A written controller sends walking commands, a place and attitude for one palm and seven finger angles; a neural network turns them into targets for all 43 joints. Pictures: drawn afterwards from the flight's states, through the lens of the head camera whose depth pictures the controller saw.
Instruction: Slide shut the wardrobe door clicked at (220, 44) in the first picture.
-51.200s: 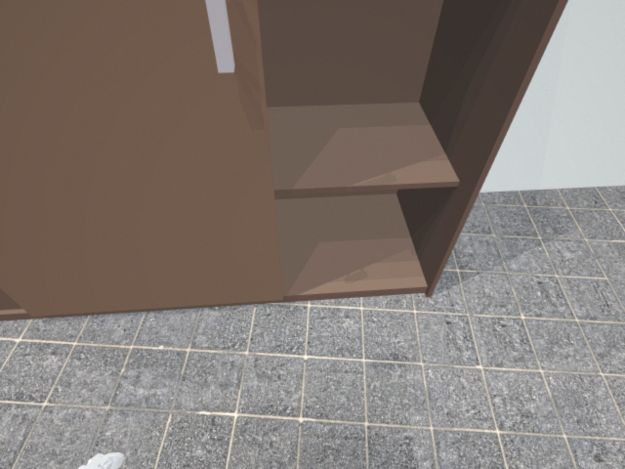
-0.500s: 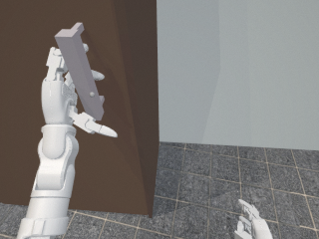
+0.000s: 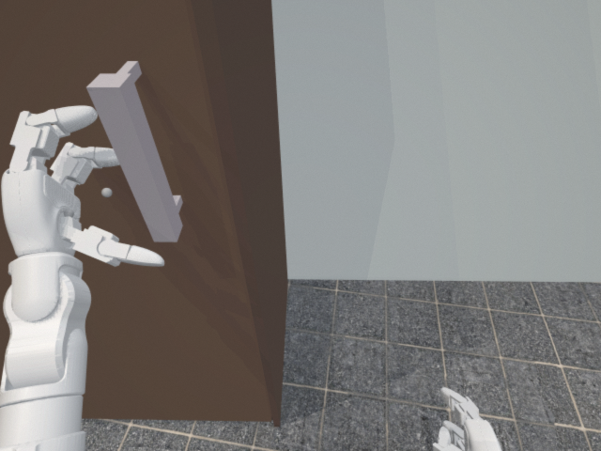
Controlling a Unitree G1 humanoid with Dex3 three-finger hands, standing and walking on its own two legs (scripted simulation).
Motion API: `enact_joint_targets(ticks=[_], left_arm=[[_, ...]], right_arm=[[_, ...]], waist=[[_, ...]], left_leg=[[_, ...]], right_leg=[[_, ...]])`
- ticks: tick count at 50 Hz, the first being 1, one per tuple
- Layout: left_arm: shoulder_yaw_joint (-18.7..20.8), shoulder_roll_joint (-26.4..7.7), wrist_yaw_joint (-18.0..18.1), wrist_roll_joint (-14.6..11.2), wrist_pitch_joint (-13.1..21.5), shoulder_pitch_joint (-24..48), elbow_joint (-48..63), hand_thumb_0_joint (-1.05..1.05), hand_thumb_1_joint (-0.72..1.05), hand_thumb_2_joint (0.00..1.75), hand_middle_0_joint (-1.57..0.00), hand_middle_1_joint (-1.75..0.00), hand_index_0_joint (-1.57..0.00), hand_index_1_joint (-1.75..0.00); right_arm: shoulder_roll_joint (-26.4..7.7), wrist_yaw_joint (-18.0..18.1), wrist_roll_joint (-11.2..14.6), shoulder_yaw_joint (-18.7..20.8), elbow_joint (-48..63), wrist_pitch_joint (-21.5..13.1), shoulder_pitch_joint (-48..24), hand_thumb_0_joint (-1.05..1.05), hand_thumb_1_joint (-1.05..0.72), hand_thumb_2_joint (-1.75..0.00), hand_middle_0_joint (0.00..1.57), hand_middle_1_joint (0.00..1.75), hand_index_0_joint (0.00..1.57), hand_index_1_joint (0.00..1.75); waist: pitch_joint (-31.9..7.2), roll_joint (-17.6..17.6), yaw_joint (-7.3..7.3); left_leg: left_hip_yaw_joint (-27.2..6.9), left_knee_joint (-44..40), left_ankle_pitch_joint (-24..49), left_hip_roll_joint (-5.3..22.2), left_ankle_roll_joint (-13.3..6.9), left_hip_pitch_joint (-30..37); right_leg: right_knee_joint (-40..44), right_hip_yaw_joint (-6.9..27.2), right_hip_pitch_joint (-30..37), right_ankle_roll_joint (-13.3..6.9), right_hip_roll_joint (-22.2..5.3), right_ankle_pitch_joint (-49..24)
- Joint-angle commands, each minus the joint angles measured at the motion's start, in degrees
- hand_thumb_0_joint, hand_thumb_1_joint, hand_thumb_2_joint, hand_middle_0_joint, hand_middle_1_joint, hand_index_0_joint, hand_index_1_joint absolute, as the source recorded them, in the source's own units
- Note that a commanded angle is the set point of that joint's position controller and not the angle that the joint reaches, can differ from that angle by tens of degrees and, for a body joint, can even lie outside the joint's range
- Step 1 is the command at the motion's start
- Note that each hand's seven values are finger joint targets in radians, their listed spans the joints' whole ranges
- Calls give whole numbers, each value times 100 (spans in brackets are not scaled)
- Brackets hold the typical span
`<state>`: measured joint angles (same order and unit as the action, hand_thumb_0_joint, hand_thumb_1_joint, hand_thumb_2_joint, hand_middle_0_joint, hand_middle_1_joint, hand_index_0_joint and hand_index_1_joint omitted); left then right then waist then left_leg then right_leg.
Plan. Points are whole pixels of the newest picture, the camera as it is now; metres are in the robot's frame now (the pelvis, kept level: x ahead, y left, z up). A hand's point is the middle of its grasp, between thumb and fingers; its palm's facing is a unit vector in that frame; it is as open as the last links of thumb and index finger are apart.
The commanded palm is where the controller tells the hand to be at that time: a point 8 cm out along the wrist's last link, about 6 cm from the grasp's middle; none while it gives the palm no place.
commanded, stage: slip the hand off the handle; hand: left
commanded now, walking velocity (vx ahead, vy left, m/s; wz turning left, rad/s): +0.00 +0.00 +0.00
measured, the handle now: (151, 158) +0.34 +0.19 +0.26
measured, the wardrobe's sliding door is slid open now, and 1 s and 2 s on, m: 0.00 0.00 0.00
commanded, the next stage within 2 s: draw the hand back to the body in 0.72 s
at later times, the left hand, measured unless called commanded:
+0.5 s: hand (43, 251) +0.22 +0.25 +0.24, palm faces +0.31 -0.95 -0.11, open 14.7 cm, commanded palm +0.17 +0.28 +0.24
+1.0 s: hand (38, 305) +0.18 +0.25 +0.21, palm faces +0.19 -0.95 -0.26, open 14.7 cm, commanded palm +0.13 +0.30 +0.23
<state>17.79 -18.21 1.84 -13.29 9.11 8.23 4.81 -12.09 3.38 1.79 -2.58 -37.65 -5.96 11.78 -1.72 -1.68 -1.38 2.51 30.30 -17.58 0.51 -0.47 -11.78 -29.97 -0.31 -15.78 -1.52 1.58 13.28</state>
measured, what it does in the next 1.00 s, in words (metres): stands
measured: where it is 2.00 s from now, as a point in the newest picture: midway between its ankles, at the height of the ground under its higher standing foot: outside the picture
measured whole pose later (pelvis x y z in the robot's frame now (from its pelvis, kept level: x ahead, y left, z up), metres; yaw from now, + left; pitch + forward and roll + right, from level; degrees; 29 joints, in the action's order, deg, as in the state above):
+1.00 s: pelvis +0.01 +0.02 +0.00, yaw +3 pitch -3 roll -1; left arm 20.8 -22.7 -12.5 -17.7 -7.4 -17.3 30.0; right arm -13.0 4.1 3.2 -5.0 -35.9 -12.8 11.7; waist -3.1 -3.7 -6.0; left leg 0.2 32.7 -19.4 -1.0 -1.7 -10.0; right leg -30.7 -2.5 -12.3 -0.3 -0.1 15.1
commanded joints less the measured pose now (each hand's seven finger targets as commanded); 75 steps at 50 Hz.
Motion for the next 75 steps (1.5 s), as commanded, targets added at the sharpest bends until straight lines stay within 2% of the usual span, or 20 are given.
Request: enact_joint_targets(ticks=[1, 5, 8, 13, 18, 26, 31, 35, 42, 43, 45, 49, 55, 59, 60, 67, 68, 69, 71, 75], left_arm=[[951, -1622, -208, 72, 672, 2197, 732, 0, -55, 20, -25, -115, -25, -115], [288, -1050, -874, -105, 1027, 1999, 1092, 0, -55, 20, -25, -115, -25, -115], [488, -1190, -1075, -317, 937, 1401, 1105, 0, -55, 20, -25, -115, -25, -115], [1109, -1468, -861, -543, 633, 838, 1430, 0, -55, 20, -25, -115, -25, -115], [1042, -1301, -736, -489, 690, 314, 2096, 0, -55, 20, -25, -115, -25, -115], [711, -917, -1155, -718, 539, -687, 3042, 0, -55, 20, -25, -115, -25, -115], [785, -879, -1219, -890, 349, -1017, 3246, 0, -55, 20, -25, -115, -25, -115], [675, -871, -1230, -870, 359, -1149, 3790, 0, -55, 20, -25, -115, -25, -115], [699, -779, -1129, -854, 307, -1251, 3396, 0, -55, 20, -25, -115, -25, -115], [664, -1374, -1251, -336, -409, -1971, 3068, 0, -55, 20, -25, -115, -25, -115], [654, -1341, -1325, -370, -979, -1500, 3680, 0, -55, 20, -25, -115, -25, -115], [1195, -1677, -1498, -624, -1861, -1712, 3698, 0, -55, 20, -25, -115, -25, -115], [1474, -1586, -1840, -1280, -2468, -1357, 3453, 0, -55, 20, -25, -115, -25, -115], [1435, -1675, -2030, -1293, -2712, -1313, 2847, 0, -55, 20, -25, -115, -25, -115], [1427, -1716, -2022, -1198, -2714, -1188, 3066, 0, -55, 20, -25, -115, -25, -115], [1510, -1873, -1968, -1091, -2497, -1071, 3004, 0, -37, 29, -24, -104, -24, -104], [1569, -2205, -758, 82, -1473, -922, 4045, 0, -33, 31, -24, -102, -24, -102], [1334, -1601, -320, 109, -1176, -1923, 3029, 0, -30, 32, -24, -100, -24, -100], [996, -1271, 50, 347, -636, -2510, 3062, 0, -22, 36, -24, -96, -24, -96], [884, -1421, 422, 629, -1, -2369, 3385, 0, -8, 43, -23, -87, -23, -87]], right_arm=[[-753, 99, 17, 280, 886, -544, -642, 0, -90, -90, 20, 30, 20, 30], [-737, 85, 52, 286, 949, -882, -615, 0, -90, -90, 20, 30, 20, 30], [-819, 116, 47, 301, 935, -1020, -599, 0, -90, -90, 20, 30, 20, 30], [-813, 130, 20, 302, 905, -1108, -776, 0, -90, -90, 20, 30, 20, 30], [-763, 51, -45, 247, 942, -1152, -731, 0, -90, -90, 20, 30, 20, 30], [-754, 50, -80, 151, 1013, -1229, -649, 0, -90, -90, 20, 30, 20, 30], [-742, 99, -61, 101, 982, -1264, -744, 0, -90, -90, 20, 30, 20, 30], [-738, 74, -86, 59, 1041, -1328, -809, 0, -90, -90, 20, 30, 20, 30], [-712, 112, -64, 55, 949, -1379, -791, 0, -90, -90, 20, 30, 20, 30], [-752, 77, 49, 93, 970, -1260, -728, 0, -90, -90, 20, 30, 20, 30], [-737, 104, 138, 43, 1199, -1090, -952, 0, -90, -90, 20, 30, 20, 30], [-760, 207, 262, 22, 1321, -1024, -1085, 0, -90, -90, 20, 30, 20, 30], [-879, 306, 380, -62, 1259, -1187, -1326, 0, -90, -90, 20, 30, 20, 30], [-912, 311, 411, -47, 1182, -1241, -1177, 0, -90, -90, 20, 30, 20, 30], [-895, 287, 425, -52, 1201, -1217, -1250, 0, -90, -90, 20, 30, 20, 30], [-898, 275, 391, -2, 1247, -1277, -1152, 0, -90, -90, 20, 30, 20, 30], [-734, 125, 11, 239, 1361, -1344, -1080, 0, -90, -90, 20, 30, 20, 30], [-750, 67, -27, 238, 1166, -1377, -936, 0, -90, -90, 20, 30, 20, 30], [-679, -58, -11, 279, 1090, -1212, -807, 0, -90, -90, 20, 30, 20, 30], [-714, -62, -75, 402, 1039, -1140, -748, 0, -90, -90, 20, 30, 20, 30]], waist=[[-919, 7, -22], [-1097, -327, 5], [-902, -77, -119], [-780, 222, -318], [-847, -3, -313], [-808, -136, -294], [-482, -76, -318], [-620, -444, -390], [-346, -159, -361], [-548, -583, -501], [-560, -703, -432], [-768, -227, -478], [-636, -362, -453], [-201, -72, -391], [-118, -517, -407], [-156, -426, -354], [338, -240, -429], [516, 100, -333], [436, -177, -309], [-87, -485, -271]], left_leg=[[-23, -409, 728, 24, -48, -267], [-106, -326, 696, -22, -62, -53], [-152, -334, 446, -41, -70, -246], [-158, -317, 426, -41, -57, -466], [-168, -271, 864, -44, -45, -262], [-324, -179, 1385, -46, 7, 54], [-450, -209, 1158, -45, 49, -5], [-514, -203, 1187, -55, 84, 74], [-581, -260, 861, -29, 113, -100], [-524, -452, 844, 60, 121, -96], [-481, -449, 915, 23, 98, -55], [-485, -458, 1157, 48, 73, 128], [-569, -479, 1177, 27, 81, 456], [-557, -558, 827, 19, -4, 293], [-521, -576, 714, -5, 7, 288], [-485, -518, 506, -18, -57, 253], [-283, -422, 634, -42, -5, -335], [-247, -335, 473, 5, 37, -427], [-217, -377, 316, 21, 20, -297], [-168, -483, 204, -9, -48, -7]], right_leg=[[615, 157, 529, 79, -198, -145], [524, 151, 443, 31, -209, -182], [609, 159, 428, 55, -248, 154], [745, 196, 622, 79, -342, 498], [503, 66, 625, 63, -269, -230], [202, -151, 530, 44, -191, -1136], [240, -226, 356, 34, -182, -825], [141, -237, 394, 9, -182, -798], [199, -269, 209, 10, -170, -401], [181, -187, 438, -30, -179, -507], [255, -222, 568, -4, -197, -557], [376, -307, 663, 31, -115, -724], [451, -330, 583, 38, -63, -712], [594, -261, 374, 54, -47, -392], [596, -228, 365, 36, -66, -286], [761, -161, 409, 55, -86, 49], [1116, 39, 372, 75, -114, 72], [1157, 104, 290, 22, -200, 292], [1236, 246, 366, -9, -303, 440], [1181, 248, 632, 18, -366, 517]])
